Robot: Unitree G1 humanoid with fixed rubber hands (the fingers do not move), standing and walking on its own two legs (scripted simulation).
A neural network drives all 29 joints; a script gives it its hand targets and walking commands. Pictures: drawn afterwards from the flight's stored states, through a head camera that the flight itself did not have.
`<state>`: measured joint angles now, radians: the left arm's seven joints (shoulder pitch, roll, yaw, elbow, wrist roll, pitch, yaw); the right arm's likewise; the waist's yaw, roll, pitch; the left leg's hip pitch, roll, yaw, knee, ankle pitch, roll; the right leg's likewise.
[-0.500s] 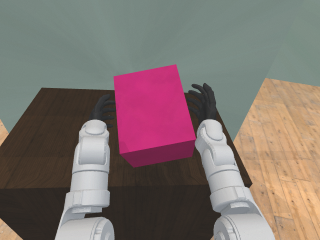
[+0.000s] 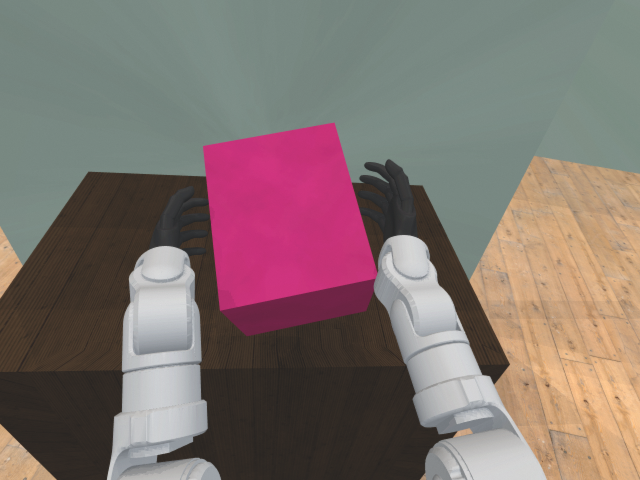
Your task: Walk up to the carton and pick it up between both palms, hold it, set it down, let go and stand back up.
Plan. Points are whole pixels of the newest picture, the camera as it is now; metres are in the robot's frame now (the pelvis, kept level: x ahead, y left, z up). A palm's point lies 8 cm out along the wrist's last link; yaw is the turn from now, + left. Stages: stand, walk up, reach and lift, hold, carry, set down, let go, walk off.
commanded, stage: hold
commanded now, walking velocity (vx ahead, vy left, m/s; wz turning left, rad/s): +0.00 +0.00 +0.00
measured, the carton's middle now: (289, 233) +0.43 +0.02 +0.11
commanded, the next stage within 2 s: set down in 1.68 s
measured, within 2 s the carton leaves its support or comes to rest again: neither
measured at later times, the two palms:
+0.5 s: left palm (209, 239) +0.38 +0.12 +0.14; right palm (419, 233) +0.38 -0.15 +0.16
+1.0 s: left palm (151, 254) +0.33 +0.17 +0.16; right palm (385, 236) +0.35 -0.09 +0.18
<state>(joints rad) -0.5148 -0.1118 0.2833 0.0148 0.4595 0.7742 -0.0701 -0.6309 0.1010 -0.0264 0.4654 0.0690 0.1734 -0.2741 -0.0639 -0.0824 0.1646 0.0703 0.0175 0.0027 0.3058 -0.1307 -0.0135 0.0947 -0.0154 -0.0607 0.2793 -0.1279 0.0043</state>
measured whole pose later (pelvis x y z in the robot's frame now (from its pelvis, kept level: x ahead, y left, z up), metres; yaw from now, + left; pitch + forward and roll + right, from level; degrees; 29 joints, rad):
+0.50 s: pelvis +0.01 -0.01 +0.00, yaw +0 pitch -13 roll +0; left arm -0.64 -0.11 0.28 0.29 0.46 0.66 -0.03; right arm -0.67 0.10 -0.20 0.62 0.06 0.05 -0.18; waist -0.06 -0.08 0.17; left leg 0.08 0.02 0.00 0.28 -0.13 -0.01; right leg 0.09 -0.01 -0.06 0.29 -0.15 -0.01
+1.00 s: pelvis +0.01 +0.00 +0.00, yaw +0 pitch -14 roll -1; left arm -0.45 -0.11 0.28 -0.10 0.45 0.79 -0.08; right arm -0.58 0.10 0.03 0.44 0.06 0.17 -0.29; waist -0.06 -0.08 0.15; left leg 0.06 0.02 0.00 0.33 -0.15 -0.01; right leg 0.11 -0.02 -0.06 0.27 -0.13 0.01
